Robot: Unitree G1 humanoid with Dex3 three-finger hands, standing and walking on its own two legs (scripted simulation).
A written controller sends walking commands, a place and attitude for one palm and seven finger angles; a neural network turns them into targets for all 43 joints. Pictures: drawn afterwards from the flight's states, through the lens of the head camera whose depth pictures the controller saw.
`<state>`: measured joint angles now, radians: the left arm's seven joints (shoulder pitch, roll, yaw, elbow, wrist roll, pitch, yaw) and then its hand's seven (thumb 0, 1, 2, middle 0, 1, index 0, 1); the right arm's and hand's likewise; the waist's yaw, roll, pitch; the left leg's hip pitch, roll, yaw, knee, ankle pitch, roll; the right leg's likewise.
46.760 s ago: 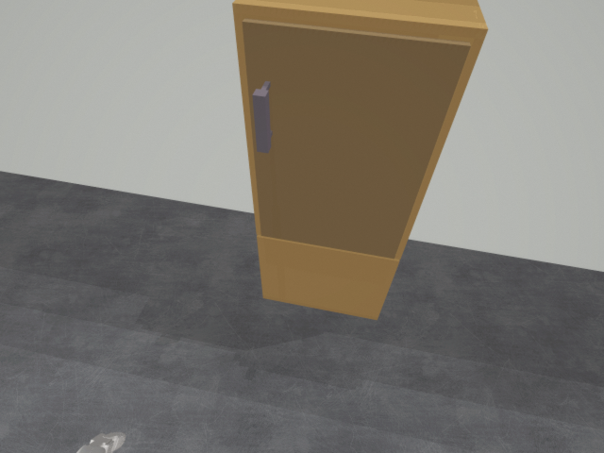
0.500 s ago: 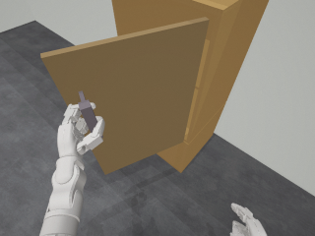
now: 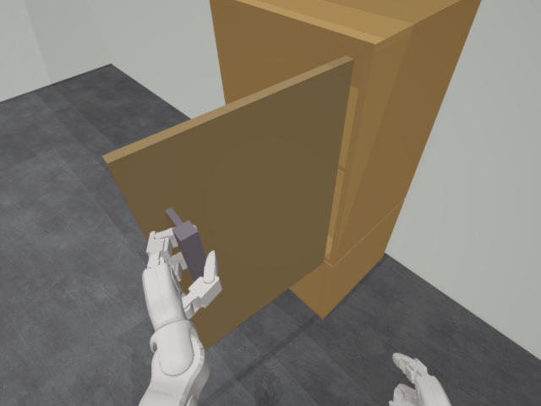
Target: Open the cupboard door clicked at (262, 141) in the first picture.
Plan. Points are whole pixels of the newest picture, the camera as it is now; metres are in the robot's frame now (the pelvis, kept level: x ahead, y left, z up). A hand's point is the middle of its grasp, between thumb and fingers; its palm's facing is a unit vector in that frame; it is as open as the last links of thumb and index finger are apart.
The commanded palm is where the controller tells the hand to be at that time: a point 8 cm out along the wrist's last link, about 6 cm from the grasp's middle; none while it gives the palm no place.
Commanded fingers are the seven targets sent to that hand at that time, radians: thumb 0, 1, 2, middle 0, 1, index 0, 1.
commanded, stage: open thumb and fingers to let go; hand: left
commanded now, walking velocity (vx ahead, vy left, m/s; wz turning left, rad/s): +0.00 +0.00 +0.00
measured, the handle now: (188, 248) +0.33 +0.14 +0.08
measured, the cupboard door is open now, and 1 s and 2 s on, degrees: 84 82 82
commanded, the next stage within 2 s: slide the hand sideways off the handle in 0.78 s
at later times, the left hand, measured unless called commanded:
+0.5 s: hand (198, 274) +0.28 +0.11 +0.09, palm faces +0.38 -0.93 +0.00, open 12.8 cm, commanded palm +0.24 +0.16 +0.08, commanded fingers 0.00 -0.50 0.30 -0.25 -0.90 -0.25 -0.90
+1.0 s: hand (197, 284) +0.27 +0.11 +0.08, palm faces +0.10 -0.99 -0.09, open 16.1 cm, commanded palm +0.24 +0.15 +0.08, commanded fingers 0.00 -0.50 0.30 -0.15 -0.30 -0.15 -0.30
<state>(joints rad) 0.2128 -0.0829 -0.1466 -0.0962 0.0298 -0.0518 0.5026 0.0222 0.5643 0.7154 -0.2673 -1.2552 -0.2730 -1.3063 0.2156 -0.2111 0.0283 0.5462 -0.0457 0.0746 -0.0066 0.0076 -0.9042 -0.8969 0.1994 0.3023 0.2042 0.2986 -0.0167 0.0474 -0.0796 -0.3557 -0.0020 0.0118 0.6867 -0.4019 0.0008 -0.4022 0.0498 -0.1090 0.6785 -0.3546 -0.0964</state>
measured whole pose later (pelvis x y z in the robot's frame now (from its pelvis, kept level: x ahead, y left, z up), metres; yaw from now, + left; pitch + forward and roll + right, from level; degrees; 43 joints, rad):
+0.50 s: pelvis -0.02 +0.00 +0.00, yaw +1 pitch +3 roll +1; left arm 0.05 -0.04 -0.10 0.08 -0.02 -0.11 0.46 0.00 -0.30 0.39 -0.31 -1.20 -0.31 -1.19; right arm 0.18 -0.20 0.03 0.60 -0.04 0.03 -0.03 0.01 -0.90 -0.90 0.20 0.30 0.20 0.30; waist 0.00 0.05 -0.06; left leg -0.36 -0.01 0.00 0.66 -0.35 0.00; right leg -0.40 0.04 -0.12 0.64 -0.30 -0.10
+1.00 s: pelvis -0.02 +0.03 +0.00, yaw +0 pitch +3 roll +0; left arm 0.05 0.03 -0.18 0.07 0.05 -0.13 0.26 -0.01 -0.49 0.30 -0.21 -0.41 -0.16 -0.42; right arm 0.21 -0.19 0.06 0.56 -0.03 0.05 -0.02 0.01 -0.90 -0.90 0.20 0.30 0.20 0.30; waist 0.02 0.02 -0.06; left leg -0.38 -0.04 0.04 0.71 -0.38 0.05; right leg -0.43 0.01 -0.09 0.70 -0.32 -0.05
